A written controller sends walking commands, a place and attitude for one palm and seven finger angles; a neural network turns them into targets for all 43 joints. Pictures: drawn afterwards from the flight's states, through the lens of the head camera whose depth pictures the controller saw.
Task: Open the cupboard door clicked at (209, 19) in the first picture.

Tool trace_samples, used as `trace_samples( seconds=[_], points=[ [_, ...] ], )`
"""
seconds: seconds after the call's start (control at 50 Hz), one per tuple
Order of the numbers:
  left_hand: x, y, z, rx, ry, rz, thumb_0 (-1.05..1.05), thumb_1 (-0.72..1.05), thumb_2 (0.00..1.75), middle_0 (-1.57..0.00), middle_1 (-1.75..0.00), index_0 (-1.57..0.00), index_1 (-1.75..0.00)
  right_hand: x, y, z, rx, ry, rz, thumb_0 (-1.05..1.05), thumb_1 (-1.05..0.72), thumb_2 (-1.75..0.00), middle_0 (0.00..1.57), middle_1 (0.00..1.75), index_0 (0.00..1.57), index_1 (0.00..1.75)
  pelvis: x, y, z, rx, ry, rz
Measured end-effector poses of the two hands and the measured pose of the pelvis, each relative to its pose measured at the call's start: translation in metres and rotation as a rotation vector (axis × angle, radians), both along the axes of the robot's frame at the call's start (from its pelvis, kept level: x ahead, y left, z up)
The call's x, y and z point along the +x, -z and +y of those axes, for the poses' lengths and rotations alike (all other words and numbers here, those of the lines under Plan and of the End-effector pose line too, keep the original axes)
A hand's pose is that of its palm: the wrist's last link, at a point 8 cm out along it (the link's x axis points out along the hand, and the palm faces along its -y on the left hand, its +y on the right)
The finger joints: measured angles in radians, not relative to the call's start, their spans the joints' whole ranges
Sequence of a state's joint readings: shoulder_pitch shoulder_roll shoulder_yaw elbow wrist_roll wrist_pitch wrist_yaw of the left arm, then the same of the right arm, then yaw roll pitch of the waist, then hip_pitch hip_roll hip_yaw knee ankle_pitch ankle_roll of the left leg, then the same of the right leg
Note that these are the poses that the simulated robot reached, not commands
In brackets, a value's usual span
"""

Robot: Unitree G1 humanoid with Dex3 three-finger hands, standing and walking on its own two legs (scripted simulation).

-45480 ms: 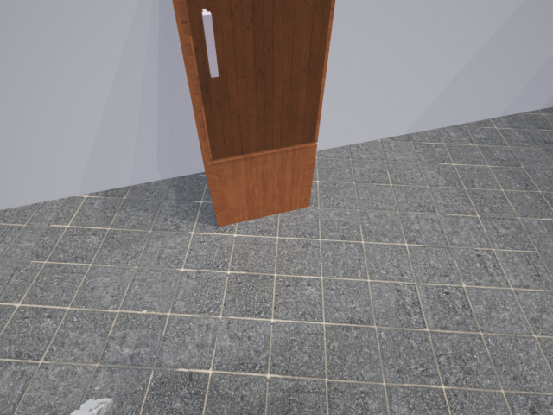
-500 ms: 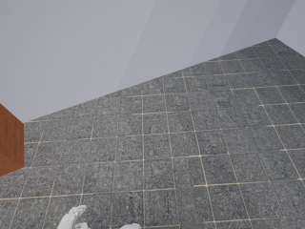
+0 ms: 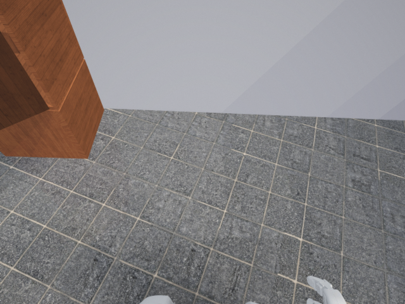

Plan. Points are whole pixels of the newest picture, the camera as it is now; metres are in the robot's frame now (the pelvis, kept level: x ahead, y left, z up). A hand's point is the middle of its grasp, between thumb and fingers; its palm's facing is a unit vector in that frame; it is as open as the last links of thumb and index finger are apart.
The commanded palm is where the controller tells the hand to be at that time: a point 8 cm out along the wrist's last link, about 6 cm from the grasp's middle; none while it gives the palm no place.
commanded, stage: turn to face it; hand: left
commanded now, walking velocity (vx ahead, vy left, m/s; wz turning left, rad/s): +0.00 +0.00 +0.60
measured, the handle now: out of the picture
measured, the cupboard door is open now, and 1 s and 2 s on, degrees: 41 41 41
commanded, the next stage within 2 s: take the last steps up to it in 1.32 s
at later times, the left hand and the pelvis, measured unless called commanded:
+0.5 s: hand out of the picture +0.09 +0.18 -0.13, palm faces +0.23 -0.93 -0.29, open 7.4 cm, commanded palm none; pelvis +0.01 -0.04 +0.01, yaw +15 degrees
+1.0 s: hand out of the picture -0.10 +0.19 -0.17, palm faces +0.58 -0.77 -0.26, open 7.4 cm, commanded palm none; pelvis +0.00 -0.01 +0.01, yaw +34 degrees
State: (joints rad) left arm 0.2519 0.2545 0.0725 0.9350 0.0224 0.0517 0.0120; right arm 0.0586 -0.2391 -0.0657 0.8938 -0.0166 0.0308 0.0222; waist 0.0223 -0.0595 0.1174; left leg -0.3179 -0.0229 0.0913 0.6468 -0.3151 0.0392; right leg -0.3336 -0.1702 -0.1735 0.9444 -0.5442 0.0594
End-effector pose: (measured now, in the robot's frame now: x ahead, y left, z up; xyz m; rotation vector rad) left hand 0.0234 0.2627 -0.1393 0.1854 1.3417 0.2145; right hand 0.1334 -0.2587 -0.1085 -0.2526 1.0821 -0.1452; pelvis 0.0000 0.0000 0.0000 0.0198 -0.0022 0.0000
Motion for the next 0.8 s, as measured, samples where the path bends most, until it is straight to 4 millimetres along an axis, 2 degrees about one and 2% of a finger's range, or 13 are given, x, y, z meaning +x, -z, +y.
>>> trace_samples(
  seconds=[0.1, 0.24, 0.36, 0.44, 0.54, 0.64, 0.72, 0.8],
  points=[
    [0.008, -0.012, 0.012, -0.001, -0.041, -0.039, 0.01, 0.91, 0.89, -0.2, -0.3, -0.2, -0.3, -0.002, -0.01, 0.018, -0.013, -0.039, 0.017, 0.0, -0.9, -0.9, 0.2, 0.3, 0.2, 0.3, 0.001, -0.012, 0.009, -0.024, -0.044, 0.003],
    [0.033, -0.029, 0.011, 0.008, -0.061, -0.145, 0.0, 0.91, 0.89, -0.2, -0.3, -0.2, -0.3, -0.027, -0.005, 0.027, 0.019, -0.063, 0.116, 0.0, -0.9, -0.9, 0.21, 0.3, 0.21, 0.3, 0.004, -0.02, 0.005, -0.033, -0.112, 0.014],
    [0.052, -0.037, -0.008, 0.028, -0.075, -0.198, 0.0, 0.91, 0.89, -0.2, -0.3, -0.2, -0.3, -0.049, 0.01, 0.011, 0.044, -0.064, 0.211, 0.0, -0.9, -0.9, 0.21, 0.3, 0.21, 0.3, 0.007, -0.018, -0.014, -0.027, -0.177, 0.022],
    [0.057, -0.04, -0.027, 0.057, -0.095, -0.243, 0.0, 0.91, 0.89, -0.2, -0.3, -0.2, -0.3, -0.051, 0.028, -0.009, 0.061, -0.072, 0.26, 0.0, -0.9, -0.9, 0.21, 0.3, 0.21, 0.3, 0.011, -0.009, -0.034, -0.008, -0.225, 0.03],
    [0.034, -0.048, -0.052, 0.065, -0.154, -0.225, 0.0, 0.91, 0.89, -0.2, -0.3, -0.2, -0.3, -0.032, 0.03, -0.027, 0.058, -0.125, 0.282, 0.0, -0.9, -0.9, 0.2, 0.3, 0.2, 0.3, 0.011, -0.015, -0.047, 0.002, -0.301, 0.005],
    [0.003, -0.046, -0.07, 0.037, -0.246, -0.187, 0.0, 0.9, 0.89, -0.2, -0.3, -0.2, -0.3, -0.002, 0.021, -0.03, 0.042, -0.2, 0.27, 0.0, -0.9, -0.9, 0.2, 0.3, 0.2, 0.3, 0.014, -0.022, -0.053, 0.019, -0.379, -0.001],
    [-0.028, -0.042, -0.069, 0.039, -0.341, -0.172, 0.0, 0.92, 0.89, -0.21, -0.3, -0.2, -0.3, 0.028, 0.014, -0.017, 0.018, -0.291, 0.249, 0.0, -0.91, -0.9, 0.2, 0.3, 0.2, 0.3, 0.014, -0.022, -0.053, 0.023, -0.444, 0.002],
    [-0.068, -0.032, -0.063, 0.033, -0.428, -0.134, 0.0, 0.92, 0.89, -0.21, -0.3, -0.2, -0.3, 0.063, 0.009, 0.014, -0.001, -0.399, 0.194, 0.0, -0.91, -0.9, 0.2, 0.3, 0.2, 0.3, 0.009, -0.018, -0.044, 0.018, -0.501, 0.003]
  ],
)
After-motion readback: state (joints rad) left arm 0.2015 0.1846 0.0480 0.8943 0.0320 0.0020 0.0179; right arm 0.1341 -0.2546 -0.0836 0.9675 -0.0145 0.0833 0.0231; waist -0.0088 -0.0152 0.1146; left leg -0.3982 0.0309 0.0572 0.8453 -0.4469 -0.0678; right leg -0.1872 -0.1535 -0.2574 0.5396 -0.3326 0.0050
